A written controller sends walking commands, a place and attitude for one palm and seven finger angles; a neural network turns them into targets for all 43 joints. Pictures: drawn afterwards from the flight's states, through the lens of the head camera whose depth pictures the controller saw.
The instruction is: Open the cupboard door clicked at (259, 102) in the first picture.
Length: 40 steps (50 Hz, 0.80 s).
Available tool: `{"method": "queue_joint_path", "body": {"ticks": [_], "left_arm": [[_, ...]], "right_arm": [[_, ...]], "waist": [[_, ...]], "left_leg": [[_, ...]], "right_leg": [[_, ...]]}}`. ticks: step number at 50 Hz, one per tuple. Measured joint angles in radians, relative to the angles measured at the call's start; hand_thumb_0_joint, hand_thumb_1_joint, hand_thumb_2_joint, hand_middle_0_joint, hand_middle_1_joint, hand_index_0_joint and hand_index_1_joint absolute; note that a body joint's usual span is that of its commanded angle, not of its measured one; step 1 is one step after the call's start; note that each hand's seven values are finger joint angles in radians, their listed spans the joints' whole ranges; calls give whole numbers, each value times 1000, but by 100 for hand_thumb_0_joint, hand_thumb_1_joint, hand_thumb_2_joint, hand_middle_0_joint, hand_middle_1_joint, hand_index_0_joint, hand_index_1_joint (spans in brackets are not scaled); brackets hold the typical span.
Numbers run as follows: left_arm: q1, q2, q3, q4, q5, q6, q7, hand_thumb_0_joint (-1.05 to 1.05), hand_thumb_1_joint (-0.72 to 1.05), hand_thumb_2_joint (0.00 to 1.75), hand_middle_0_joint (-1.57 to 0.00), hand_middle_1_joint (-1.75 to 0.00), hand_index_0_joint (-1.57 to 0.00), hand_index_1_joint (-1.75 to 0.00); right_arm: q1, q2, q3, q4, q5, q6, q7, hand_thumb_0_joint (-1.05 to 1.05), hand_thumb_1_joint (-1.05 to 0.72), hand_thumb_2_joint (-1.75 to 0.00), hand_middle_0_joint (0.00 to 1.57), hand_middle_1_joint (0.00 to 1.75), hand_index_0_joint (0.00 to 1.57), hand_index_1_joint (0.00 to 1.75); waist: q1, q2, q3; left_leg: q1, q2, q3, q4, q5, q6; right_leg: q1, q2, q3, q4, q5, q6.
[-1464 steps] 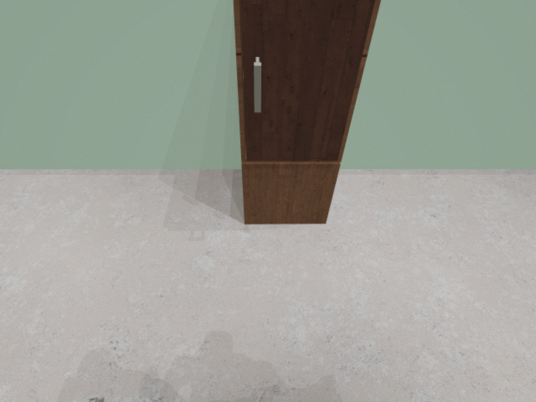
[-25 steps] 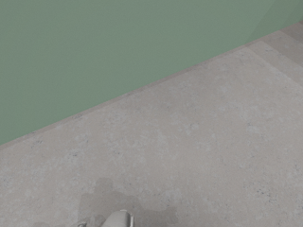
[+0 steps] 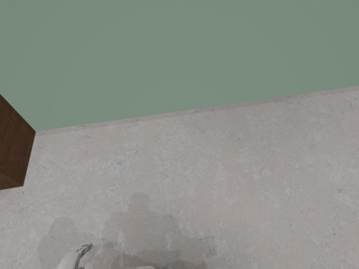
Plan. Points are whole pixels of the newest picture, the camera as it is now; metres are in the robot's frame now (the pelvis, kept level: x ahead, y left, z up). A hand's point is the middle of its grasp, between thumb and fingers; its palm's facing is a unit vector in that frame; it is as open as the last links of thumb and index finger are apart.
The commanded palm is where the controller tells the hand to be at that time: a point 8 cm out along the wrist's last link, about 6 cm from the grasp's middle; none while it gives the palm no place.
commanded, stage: turn to face it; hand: left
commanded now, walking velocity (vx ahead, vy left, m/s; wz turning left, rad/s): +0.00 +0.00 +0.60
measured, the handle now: out of the picture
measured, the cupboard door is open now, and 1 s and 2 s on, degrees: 49 49 49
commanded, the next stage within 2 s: take the last steps up to it in 1.68 s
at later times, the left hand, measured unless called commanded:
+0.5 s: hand out of the picture +0.01 +0.22 -0.18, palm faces +0.33 -0.91 -0.25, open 7.4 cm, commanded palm none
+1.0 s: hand out of the picture +0.03 +0.15 -0.15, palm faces +0.57 -0.79 -0.24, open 7.4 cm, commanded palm none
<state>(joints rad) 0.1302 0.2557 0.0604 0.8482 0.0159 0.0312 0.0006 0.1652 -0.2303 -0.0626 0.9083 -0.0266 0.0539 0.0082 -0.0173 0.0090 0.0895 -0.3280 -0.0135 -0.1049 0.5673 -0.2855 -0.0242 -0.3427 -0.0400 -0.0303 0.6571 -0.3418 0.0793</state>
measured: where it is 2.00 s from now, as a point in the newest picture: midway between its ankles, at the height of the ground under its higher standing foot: outside the picture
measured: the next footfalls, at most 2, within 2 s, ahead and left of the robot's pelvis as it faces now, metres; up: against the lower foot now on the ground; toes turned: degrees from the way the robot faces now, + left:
right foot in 0.02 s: +0.03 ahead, -0.13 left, +0.00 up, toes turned -2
left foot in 0.38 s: +0.04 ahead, +0.11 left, +0.00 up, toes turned +20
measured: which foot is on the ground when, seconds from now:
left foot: down 0.00-0.02, up 0.04-0.36, down 0.38-0.76, up 0.78-1.00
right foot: up 0.00-0.00, down 0.02-0.36, up 0.38-0.74, down 0.76-1.00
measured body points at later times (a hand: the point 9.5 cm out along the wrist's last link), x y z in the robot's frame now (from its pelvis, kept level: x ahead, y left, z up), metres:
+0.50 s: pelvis +0.03 +0.00 +0.00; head +0.08 +0.04 +0.44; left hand +0.00 +0.27 -0.16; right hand +0.22 -0.21 -0.13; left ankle +0.00 +0.10 -0.73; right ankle +0.02 -0.15 -0.66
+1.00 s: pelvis +0.08 -0.05 +0.01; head +0.13 -0.03 +0.45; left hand +0.00 +0.19 -0.13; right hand +0.30 -0.22 -0.14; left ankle -0.01 +0.06 -0.66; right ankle +0.11 -0.15 -0.73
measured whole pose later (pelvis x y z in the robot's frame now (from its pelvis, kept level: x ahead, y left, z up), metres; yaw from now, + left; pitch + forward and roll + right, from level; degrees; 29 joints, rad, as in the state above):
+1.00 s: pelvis +0.08 -0.05 +0.01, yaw +38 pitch +1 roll +2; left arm 0.20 0.18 0.03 0.87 0.03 0.01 0.02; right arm 0.13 -0.25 -0.08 0.94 -0.02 0.09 0.03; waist -0.03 -0.01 0.11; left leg -0.47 0.02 0.04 1.00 -0.43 -0.07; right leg -0.18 -0.11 -0.20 0.52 -0.33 -0.01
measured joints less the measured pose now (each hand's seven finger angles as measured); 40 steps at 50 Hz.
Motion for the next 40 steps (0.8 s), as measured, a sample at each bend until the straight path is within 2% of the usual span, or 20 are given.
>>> {"method": "queue_joint_path", "body": {"ticks": [1, 3, 4, 6, 8, 11, 15, 17, 18, 19, 21, 23, 26, 29, 32, 35, 37, 38, 40], "left_arm": [[7, 1, -3, -10, 3, -11, 1, 1, 91, 90, -20, -30, -20, -30], [5, -24, -10, -7, 11, -25, 9, 1, 91, 90, -20, -30, -20, -30], [9, -35, -17, -6, 11, -27, 12, 1, 91, 90, -20, -30, -20, -30], [25, -52, -25, -1, 9, -27, 17, 0, 91, 90, -20, -30, -20, -30], [40, -62, -29, 7, 11, -23, 20, 0, 91, 90, -20, -30, -20, -30], [59, -66, -31, 18, 12, -21, 19, 1, 91, 90, -20, -30, -20, -30], [80, -58, -26, 28, 16, -24, 15, 1, 91, 90, -20, -30, -20, -30], [94, -46, -20, 35, 15, -23, 12, 1, 91, 90, -20, -30, -20, -30], [106, -39, -16, 37, 11, -21, 10, 1, 90, 90, -20, -30, -21, -30], [113, -32, -11, 41, 6, -14, 7, 1, 90, 90, -20, -30, -21, -30], [101, -8, -2, 57, 5, 14, 11, 1, 91, 90, -20, -30, -20, -30], [83, 5, 6, 72, 6, 32, 15, 1, 91, 90, -20, -30, -20, -30], [52, 16, 14, 69, 7, 35, 9, 1, 91, 90, -20, -30, -20, -30], [31, 16, 14, 49, 6, 27, 5, 1, 91, 90, -20, -30, -20, -30], [13, 11, 12, 29, 5, 23, 4, 1, 91, 90, -20, -30, -20, -30], [-3, 3, 5, 12, 1, 15, 3, 1, 91, 90, -20, -30, -20, -30], [-4, -3, -1, -1, -1, 1, 2, 1, 91, 90, -20, -30, -20, -30], [1, -5, -4, -10, 2, -11, 3, 1, 91, 90, -20, -30, -20, -30], [3, -28, -14, -8, 9, -26, 10, 1, 91, 90, -20, -30, -20, -30]], "right_arm": [[9, -2, -4, -3, 4, 3, 1, 1, -90, -89, 20, 30, 20, 30], [-3, -21, -18, 6, 7, 13, 2, 1, -90, -89, 20, 30, 20, 30], [-9, -29, -23, 10, 6, 19, 1, 1, -90, -89, 20, 30, 20, 30], [-21, -36, -27, 17, 5, 26, 5, 1, -91, -89, 20, 30, 20, 30], [-29, -34, -25, 20, 7, 30, 12, 1, -91, -89, 20, 30, 19, 30], [-39, -21, -18, 19, 9, 32, 21, 1, -91, -89, 20, 30, 19, 30], [-62, -8, -6, 14, 12, 26, 26, 1, -91, -89, 19, 30, 19, 30], [-72, -4, 0, 5, 11, 18, 27, 1, -91, -89, 19, 30, 19, 30], [-74, -6, 3, -5, 9, 10, 29, 1, -91, -89, 19, 30, 19, 30], [-75, -8, 2, -15, 6, -2, 29, 1, -91, -89, 20, 30, 19, 30], [-80, 1, 5, -24, 4, -18, 22, 1, -91, -89, 20, 30, 19, 30], [-71, 7, 10, -31, 2, -24, 10, 1, -91, -89, 20, 30, 20, 30], [-54, 12, 16, -27, 0, -26, -4, 1, -91, -89, 20, 30, 20, 30], [-36, 13, 19, -16, 0, -25, -5, 1, -90, -89, 20, 30, 20, 30], [-17, 13, 16, -7, -2, -20, -2, 1, -90, -89, 20, 30, 20, 30], [-3, 11, 9, 1, -4, -10, 0, 1, -90, -89, 20, 30, 20, 30], [8, 6, 1, 5, 0, -3, 0, 1, -90, -89, 20, 30, 20, 30], [16, 3, -4, 5, 5, 0, 2, 1, -90, -89, 20, 30, 20, 30], [8, -16, -17, 17, 8, 11, 2, 1, -90, -89, 20, 30, 20, 30]], "waist": [[1, -6, -10], [0, 23, 5], [-4, 30, 12], [-9, 30, 22], [-15, 16, 27], [-15, -15, 32], [6, -48, 43], [13, -63, 43], [15, -66, 37], [13, -64, 29], [20, -84, 34], [22, -82, 28], [25, -70, 23], [25, -50, 17], [16, -29, 9], [2, -7, 5], [-3, 4, -1], [-3, 3, -8], [-6, 28, 2]], "left_leg": [[-21, -13, -6, 33, -17, -4], [-83, -18, -4, 215, -165, -8], [-118, -23, 12, 331, -205, -11], [-170, -17, 55, 514, -202, -22], [-186, -1, 94, 567, -180, -33], [-162, 20, 141, 475, -165, -42], [-89, 28, 182, 260, -158, -32], [-40, 21, 201, 136, -106, -20], [-7, 19, 208, 59, -29, -7], [-7, 19, 198, 41, 49, 26], [-30, 4, 188, 99, -7, 62], [-25, 0, 167, 89, -43, 67], [0, -5, 134, 17, -6, 51], [21, -6, 101, -40, 26, 51], [27, -4, 64, -62, 39, 39], [17, -5, 23, -48, 33, 19], [-1, -10, -4, -11, 15, 2], [-19, -19, -12, 25, -3, -3], [-80, -25, -8, 216, -163, -8]], "right_leg": [[34, -6, -4, -75, 20, -26], [34, -4, -31, -47, -8, -72], [43, -11, -44, -43, -13, -81], [72, -25, -67, -65, -9, -84], [103, -41, -91, -97, 1, -82], [136, -66, -132, -127, 2, -79], [151, -93, -186, -106, -26, -68], [145, -111, -211, -60, -58, -56], [129, -120, -221, -14, -82, -49], [93, -125, -212, 73, -110, -35], [4, -113, -120, 277, -205, -18], [-72, -86, -58, 415, -206, -5], [-145, -67, -7, 483, -124, 7], [-164, -56, 17, 434, -81, 13], [-141, -41, 24, 324, -77, 14], [-76, -15, 21, 160, -72, 8], [-2, 3, 8, 2, 2, 2], [31, 1, 2, -71, 43, -21], [38, 0, -28, -45, 17, -71]]}}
